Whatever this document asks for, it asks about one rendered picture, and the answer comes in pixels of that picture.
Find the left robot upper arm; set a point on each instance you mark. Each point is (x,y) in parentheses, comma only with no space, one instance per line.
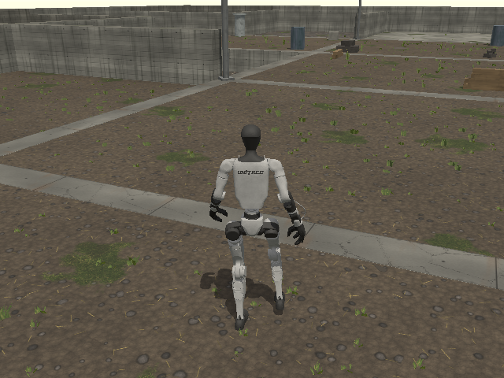
(222,178)

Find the left robot hand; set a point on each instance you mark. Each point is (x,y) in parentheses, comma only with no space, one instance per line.
(215,217)

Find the robot right forearm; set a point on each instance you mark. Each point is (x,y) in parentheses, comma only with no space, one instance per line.
(292,211)

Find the right robot upper arm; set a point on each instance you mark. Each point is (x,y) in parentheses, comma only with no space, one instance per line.
(280,179)

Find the robot head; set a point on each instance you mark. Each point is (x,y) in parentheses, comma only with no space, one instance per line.
(251,135)

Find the robot right foot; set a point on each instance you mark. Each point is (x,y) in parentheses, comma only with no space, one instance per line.
(279,303)

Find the right robot hand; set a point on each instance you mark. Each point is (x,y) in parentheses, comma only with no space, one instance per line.
(301,233)

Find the robot left forearm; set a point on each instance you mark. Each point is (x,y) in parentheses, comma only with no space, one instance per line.
(214,206)

